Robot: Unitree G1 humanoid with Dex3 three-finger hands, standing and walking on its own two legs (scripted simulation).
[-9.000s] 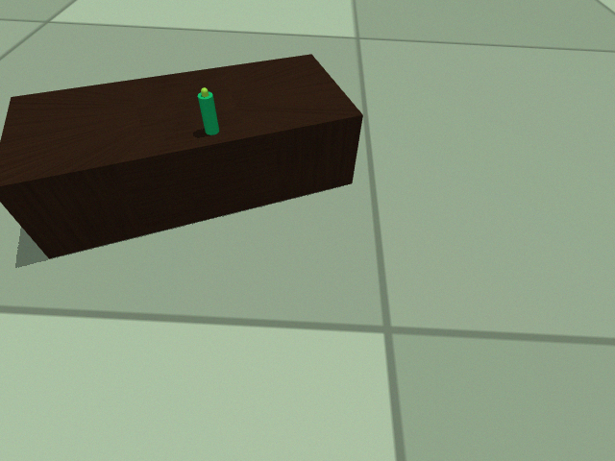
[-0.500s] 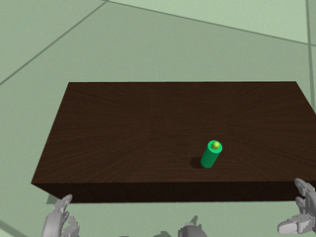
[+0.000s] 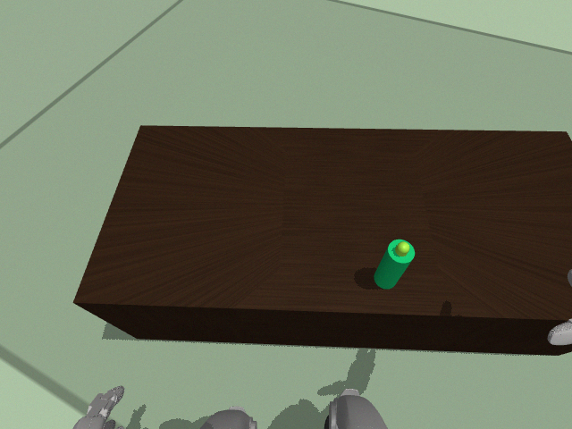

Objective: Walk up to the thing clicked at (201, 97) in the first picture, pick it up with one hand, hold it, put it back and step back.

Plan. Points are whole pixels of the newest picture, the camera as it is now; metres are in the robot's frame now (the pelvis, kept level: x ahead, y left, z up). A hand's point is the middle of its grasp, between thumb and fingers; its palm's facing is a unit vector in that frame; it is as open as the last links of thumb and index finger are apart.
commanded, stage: go down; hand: right
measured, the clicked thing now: (394, 263) +0.45 -0.21 -0.25
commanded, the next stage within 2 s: approach in 1.18 s
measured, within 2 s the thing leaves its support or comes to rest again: neither
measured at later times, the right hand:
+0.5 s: hand out of the picture +0.34 -0.38 +0.01, palm faces +0.20 +0.97 -0.13, open 17.4 cm
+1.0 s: hand out of the picture +0.36 -0.40 +0.02, palm faces +0.21 +0.97 -0.10, open 17.4 cm
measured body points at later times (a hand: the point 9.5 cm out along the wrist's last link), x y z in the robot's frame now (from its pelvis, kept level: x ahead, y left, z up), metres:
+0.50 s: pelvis +0.00 +0.00 +0.00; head +0.10 -0.03 +0.43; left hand +0.08 +0.28 -0.10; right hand +0.33 -0.44 +0.02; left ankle -0.03 +0.13 -0.69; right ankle +0.04 -0.11 -0.69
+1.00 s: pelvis +0.01 -0.01 -0.01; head +0.11 -0.05 +0.43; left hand +0.07 +0.28 -0.10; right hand +0.34 -0.45 +0.03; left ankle -0.03 +0.13 -0.69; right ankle +0.04 -0.11 -0.69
